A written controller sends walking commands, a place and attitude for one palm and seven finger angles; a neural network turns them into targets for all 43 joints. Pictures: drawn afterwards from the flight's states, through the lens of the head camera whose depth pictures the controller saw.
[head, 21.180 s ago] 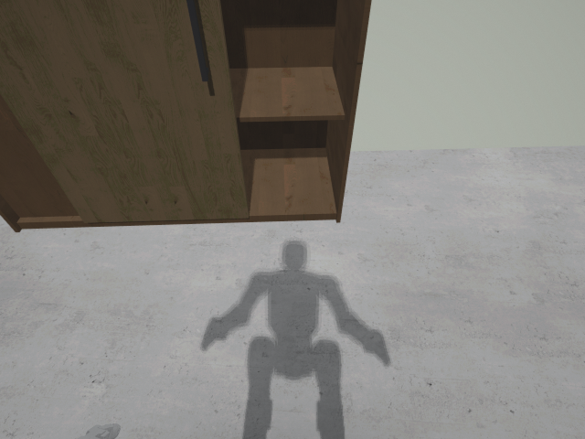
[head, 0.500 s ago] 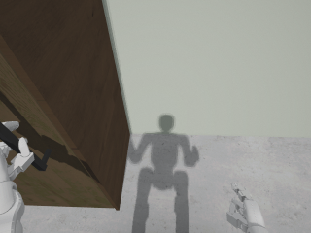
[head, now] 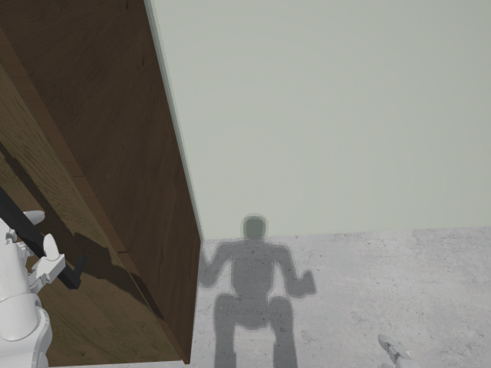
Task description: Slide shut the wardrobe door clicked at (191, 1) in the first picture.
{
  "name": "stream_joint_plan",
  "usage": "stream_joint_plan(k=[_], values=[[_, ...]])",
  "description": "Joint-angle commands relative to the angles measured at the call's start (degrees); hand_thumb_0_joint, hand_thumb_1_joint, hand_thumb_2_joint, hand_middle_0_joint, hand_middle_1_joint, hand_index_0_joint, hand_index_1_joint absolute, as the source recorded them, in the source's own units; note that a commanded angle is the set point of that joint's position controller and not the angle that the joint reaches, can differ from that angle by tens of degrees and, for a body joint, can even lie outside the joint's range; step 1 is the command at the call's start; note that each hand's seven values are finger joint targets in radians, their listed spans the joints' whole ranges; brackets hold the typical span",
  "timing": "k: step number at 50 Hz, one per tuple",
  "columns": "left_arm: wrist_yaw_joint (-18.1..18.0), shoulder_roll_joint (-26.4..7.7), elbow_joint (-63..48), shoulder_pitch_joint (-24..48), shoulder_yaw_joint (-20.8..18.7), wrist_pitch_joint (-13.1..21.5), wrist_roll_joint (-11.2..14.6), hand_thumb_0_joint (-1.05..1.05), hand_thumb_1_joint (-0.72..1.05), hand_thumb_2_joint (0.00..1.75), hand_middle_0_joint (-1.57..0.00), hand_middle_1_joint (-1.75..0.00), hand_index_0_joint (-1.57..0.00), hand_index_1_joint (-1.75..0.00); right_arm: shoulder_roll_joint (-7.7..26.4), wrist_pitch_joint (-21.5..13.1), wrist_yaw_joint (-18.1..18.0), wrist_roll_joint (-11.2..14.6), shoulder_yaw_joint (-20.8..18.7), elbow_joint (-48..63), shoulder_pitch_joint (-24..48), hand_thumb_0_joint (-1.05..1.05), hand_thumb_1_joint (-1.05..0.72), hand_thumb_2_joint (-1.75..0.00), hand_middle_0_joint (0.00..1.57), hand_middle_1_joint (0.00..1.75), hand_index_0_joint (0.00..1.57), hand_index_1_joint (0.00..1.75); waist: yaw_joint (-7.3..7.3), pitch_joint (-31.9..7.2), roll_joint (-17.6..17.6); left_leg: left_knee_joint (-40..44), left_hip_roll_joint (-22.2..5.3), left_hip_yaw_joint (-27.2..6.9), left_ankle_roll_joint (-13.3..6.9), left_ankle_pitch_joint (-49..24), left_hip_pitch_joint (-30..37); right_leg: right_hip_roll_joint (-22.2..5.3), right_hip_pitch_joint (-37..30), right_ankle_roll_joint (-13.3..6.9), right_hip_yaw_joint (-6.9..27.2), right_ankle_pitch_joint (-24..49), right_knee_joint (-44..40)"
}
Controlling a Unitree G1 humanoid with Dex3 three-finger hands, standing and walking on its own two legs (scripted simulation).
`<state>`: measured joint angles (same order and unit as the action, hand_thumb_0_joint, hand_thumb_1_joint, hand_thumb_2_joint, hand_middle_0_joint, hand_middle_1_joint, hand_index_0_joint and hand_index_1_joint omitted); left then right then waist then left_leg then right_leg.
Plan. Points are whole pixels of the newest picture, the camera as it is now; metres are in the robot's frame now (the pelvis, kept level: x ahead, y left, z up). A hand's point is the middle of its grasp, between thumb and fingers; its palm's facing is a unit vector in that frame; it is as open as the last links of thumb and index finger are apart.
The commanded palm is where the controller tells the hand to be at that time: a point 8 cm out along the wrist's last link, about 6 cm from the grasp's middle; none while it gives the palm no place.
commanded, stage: stop walking and hold the door there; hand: left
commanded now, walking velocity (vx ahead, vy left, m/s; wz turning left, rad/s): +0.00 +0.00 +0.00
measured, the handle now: (35, 222) +0.28 +0.35 +0.12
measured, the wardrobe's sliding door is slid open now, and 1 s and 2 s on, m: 0.00 0.00 0.00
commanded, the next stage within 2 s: none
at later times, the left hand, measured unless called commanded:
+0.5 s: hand (56, 259) +0.24 +0.31 +0.09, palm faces +0.59 -0.74 -0.31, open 6.4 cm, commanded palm +0.20 +0.29 +0.10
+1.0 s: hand (48, 263) +0.23 +0.31 +0.10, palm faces +0.42 -0.88 -0.22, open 6.4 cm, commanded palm +0.20 +0.30 +0.10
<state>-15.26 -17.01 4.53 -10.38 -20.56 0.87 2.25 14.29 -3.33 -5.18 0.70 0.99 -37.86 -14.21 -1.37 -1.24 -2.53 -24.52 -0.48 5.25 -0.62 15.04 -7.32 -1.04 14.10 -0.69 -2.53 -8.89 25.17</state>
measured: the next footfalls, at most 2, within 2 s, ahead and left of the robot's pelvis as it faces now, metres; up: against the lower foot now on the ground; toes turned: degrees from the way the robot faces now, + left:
right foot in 1.02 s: -0.08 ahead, -0.02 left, +0.00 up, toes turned -3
left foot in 1.10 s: +0.01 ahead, +0.20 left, +0.00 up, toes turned -2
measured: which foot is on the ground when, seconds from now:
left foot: down 0.00-1.00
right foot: down 0.00-0.72, up 0.74-1.00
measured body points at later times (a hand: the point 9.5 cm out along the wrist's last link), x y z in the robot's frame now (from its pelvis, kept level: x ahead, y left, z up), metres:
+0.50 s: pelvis +0.00 +0.02 +0.00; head +0.00 -0.01 +0.45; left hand +0.20 +0.35 +0.11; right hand +0.18 -0.21 -0.10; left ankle -0.02 +0.11 -0.74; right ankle +0.05 -0.11 -0.74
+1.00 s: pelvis -0.07 +0.09 +0.00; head -0.04 +0.07 +0.45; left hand +0.20 +0.36 +0.11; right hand +0.12 -0.11 -0.10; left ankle -0.02 +0.12 -0.73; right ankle -0.12 -0.02 -0.74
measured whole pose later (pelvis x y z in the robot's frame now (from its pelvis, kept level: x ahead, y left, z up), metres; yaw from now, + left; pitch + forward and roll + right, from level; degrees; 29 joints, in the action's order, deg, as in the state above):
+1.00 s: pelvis -0.07 +0.09 +0.00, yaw +3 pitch +0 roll +1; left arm -13.1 -12.8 -1.5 0.5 -7.3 -2.9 2.7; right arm 11.0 -2.8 -1.3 -0.2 2.7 -33.8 -11.3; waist -3.0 3.1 -1.8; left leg -22.1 7.2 5.9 4.7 6.9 -15.3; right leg -1.7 7.8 -4.8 -5.8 -21.1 28.0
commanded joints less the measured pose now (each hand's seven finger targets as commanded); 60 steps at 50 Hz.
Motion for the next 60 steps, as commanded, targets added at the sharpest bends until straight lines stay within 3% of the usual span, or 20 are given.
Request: stream_joint_plan(k=[1,20,27,32,34,36,37,39,42,46,48,49,50,51,53,54,55,56,57,60], values=[[4.7,-5.3,-14.9,9.1,9.2,6.0,-2.0,0.0,0.9,0.9,-0.45,-1.4,-0.45,-1.4,6.5,-2.8,-0.6,-0.2,-1.9,9.4,8.1,0.0,-0.9,-0.9,0.2,0.3,0.2,0.3,2.12,-3.2,-1.9,8.8,-6.4,-5.1,0.0,-4.1,-7.4,-1.7,-6.5,0.2,3.5,4.1,-1.7],[5.2,-1.7,-17.6,7.7,13.1,7.0,-2.1,0.0,0.9,0.9,-0.45,-1.4,-0.45,-1.4,5.8,-2.0,-0.2,-0.3,-1.8,10.0,7.7,0.0,-0.9,-0.9,0.2,0.3,0.2,0.3,2.06,-5.1,-0.9,6.9,-6.2,-5.0,2.3,-15.5,-3.9,-1.7,-7.2,0.4,1.9,10.9,0.8],[4.8,-4.3,-19.1,6.3,11.6,6.5,-2.2,0.0,0.9,0.9,-0.45,-1.4,-0.45,-1.4,5.6,0.2,-0.2,0.0,-2.5,11.5,8.3,0.0,-0.9,-0.9,0.2,0.3,0.2,0.3,2.03,-8.7,3.8,-3.8,-3.5,-5.1,1.3,-18.2,-5.1,-11.2,-6.6,-2.5,7.2,29.3,1.7],[5.4,-4.4,-19.6,10.8,12.5,6.8,-2.2,0.0,0.9,0.9,-0.45,-1.4,-0.45,-1.4,4.9,2.0,0.3,0.3,-2.0,11.4,8.8,0.0,-0.9,-0.9,0.2,0.3,0.2,0.3,2.02,-10.7,10.7,-9.7,-2.9,-8.4,0.8,0.9,-5.0,-19.6,-1.3,-5.1,10.2,26.1,0.8],[5.4,-3.5,-20.4,12.7,14.0,6.7,-2.5,0.0,0.9,0.9,-0.45,-1.4,-0.45,-1.4,5.6,2.5,0.2,0.4,-1.7,11.8,10.3,0.0,-0.9,-0.9,0.2,0.3,0.2,0.3,2.29,-9.3,5.9,-1.2,-5.7,-11.8,-0.2,-8.2,-2.7,-15.5,4.3,-1.9,6.4,14.2,6.0],[5.4,-3.8,-23.8,13.9,15.0,7.6,-2.2,0.0,0.9,0.9,-0.45,-1.4,-0.45,-1.4,7.0,2.6,0.0,0.2,-1.6,13.1,13.3,0.0,-0.9,-0.9,0.2,0.3,0.2,0.3,1.34,-7.5,-13.7,12.1,-14.9,-19.9,-1.1,-23.9,-6.1,-3.2,6.0,1.8,-0.4,-16.9,26.2],[5.3,-3.0,-26.5,15.0,15.6,8.0,-2.3,0.0,0.9,0.9,-0.45,-1.4,-0.45,-1.4,6.1,2.0,0.4,-0.5,-1.4,13.7,13.9,0.0,-0.9,-0.9,0.2,0.3,0.2,0.3,0.43,-8.7,-14.5,12.4,-15.7,-19.3,-0.5,-26.8,-5.5,-1.2,7.2,0.9,2.0,-23.4,37.8],[5.6,0.7,-26.2,15.9,19.1,7.9,-2.0,0.0,0.9,0.9,-0.45,-1.4,-0.45,-1.4,4.8,0.0,1.4,-0.1,-1.7,11.7,11.4,0.0,-0.9,-0.9,0.2,0.3,0.2,0.3,0.93,-9.5,-4.3,5.4,-13.5,-13.1,-3.3,-44.3,5.0,-2.6,12.2,1.4,2.5,-22.8,37.0],[6.4,2.3,-25.5,18.0,21.2,5.6,-1.6,0.0,0.9,0.9,-0.45,-1.4,-0.45,-1.4,5.4,-1.2,2.3,-0.1,-2.1,10.7,9.0,0.0,-0.9,-0.9,0.2,0.3,0.2,0.3,1.82,-11.1,-1.0,6.2,-11.8,-11.1,0.3,-40.0,10.2,-1.6,10.3,1.5,-0.2,-18.4,30.6],[6.6,2.5,-25.5,20.5,22.2,3.7,-0.5,0.0,0.9,0.9,-0.45,-1.4,-0.45,-1.4,5.3,-2.1,2.6,-1.3,-1.7,12.1,10.0,0.0,-0.9,-0.9,0.2,0.3,0.2,0.3,0.34,-10.3,-11.2,15.1,-5.8,-4.4,14.3,-33.1,6.3,2.5,-5.1,-0.5,-5.7,-18.8,11.1],[6.8,1.9,-25.9,21.3,22.2,4.0,-0.3,0.0,0.9,0.9,-0.45,-1.4,-0.45,-1.4,5.0,-2.2,3.4,-1.2,-1.9,12.3,9.6,0.0,-0.9,-0.9,0.2,0.3,0.2,0.3,-0.67,-13.5,-5.7,-1.6,0.6,0.8,20.6,-39.5,4.8,0.2,-14.1,-4.9,-4.9,-11.2,-9.3],[6.9,0.8,-25.5,21.0,22.0,5.0,-1.1,0.0,0.9,0.9,-0.45,-1.4,-0.45,-1.4,5.1,-2.0,3.6,0.0,-1.6,10.9,8.3,0.0,-0.9,-0.9,0.2,0.3,0.2,0.3,-1.02,-12.5,12.2,-24.0,1.8,-3.5,15.1,-20.2,4.4,-12.3,-5.8,-11.4,6.8,1.0,-12.7],[7.3,2.5,-25.0,22.9,22.8,5.8,-1.0,0.0,0.9,0.9,-0.45,-1.4,-0.45,-1.4,4.6,-1.3,3.1,0.8,-0.5,10.9,10.3,0.0,-0.9,-0.9,0.2,0.3,0.2,0.3,0.25,-7.0,19.7,-36.5,-0.6,-14.3,4.7,11.5,-5.7,-22.1,1.2,-15.7,18.1,17.7,-6.9],[7.9,4.0,-24.1,24.5,22.7,5.9,-0.5,0.0,0.9,0.9,-0.45,-1.4,-0.45,-1.4,2.4,-0.8,3.1,-0.9,0.0,10.7,9.9,0.0,-0.9,-0.9,0.2,0.3,0.2,0.3,1.28,-5.8,12.6,-30.9,-1.4,-16.7,2.3,14.2,-13.6,-22.2,-3.4,-13.7,15.0,25.5,-2.1],[8.1,5.4,-24.6,28.0,23.2,6.4,-0.9,0.0,0.9,0.9,-0.45,-1.4,-0.45,-1.4,4.2,-0.3,1.9,0.3,-0.7,9.1,6.5,0.0,-0.9,-0.9,0.2,0.3,0.2,0.3,4.45,-12.3,11.0,-6.8,-2.2,-10.6,1.0,-0.2,-7.4,-13.0,-10.5,-7.4,6.1,20.2,8.7],[8.2,4.6,-26.3,28.9,23.4,6.5,-0.9,0.0,0.9,0.9,-0.45,-1.4,-0.45,-1.4,4.6,-0.7,1.1,0.4,-1.0,8.7,7.3,0.0,-0.9,-0.9,0.2,0.3,0.2,0.3,4.3,-15.2,1.3,0.1,-2.7,-9.6,-0.4,-23.3,5.1,-5.8,-3.8,-2.3,1.0,10.5,14.7],[8.2,4.4,-29.6,29.3,24.4,6.8,-0.3,0.0,0.9,0.9,-0.45,-1.4,-0.45,-1.4,6.2,-1.6,1.1,0.1,-1.9,10.5,8.3,0.0,-0.9,-0.9,0.2,0.3,0.2,0.3,3.77,-16.7,-12.7,3.1,-12.0,-21.3,-4.0,-33.4,14.4,0.6,6.0,1.2,-0.3,-9.9,21.1],[8.8,7.2,-25.7,27.6,28.0,6.8,-0.2,0.0,0.9,0.9,-0.45,-1.4,-0.45,-1.4,5.1,-1.8,1.7,0.0,-0.9,10.6,9.0,0.0,-0.9,-0.9,0.2,0.3,0.2,0.3,3.89,-14.8,-14.2,11.0,-16.1,-30.7,-5.1,-16.4,10.8,2.3,7.1,0.8,3.9,-25.3,29.7],[8.7,7.1,-24.1,27.4,26.6,6.6,-0.1,0.0,0.9,0.9,-0.45,-1.4,-0.45,-1.4,3.4,-1.7,1.8,-0.9,-0.3,9.5,9.5,0.0,-0.9,-0.9,0.2,0.3,0.2,0.3,4.2,-10.8,-9.3,15.4,-16.4,-36.9,-2.7,-8.0,7.8,2.4,10.8,0.5,6.8,-24.0,33.4],[8.5,7.8,-23.3,28.9,28.5,6.9,-1.1,0.0,0.9,0.9,-0.45,-1.4,-0.45,-1.4,3.7,-2.4,2.0,-1.1,-0.1,8.0,10.4,0.0,-0.9,-0.9,0.2,0.3,0.2,0.3,3.15,-8.4,1.4,14.9,-14.8,-27.0,-0.9,-7.3,9.8,0.2,11.7,0.8,7.2,-14.7,30.6]])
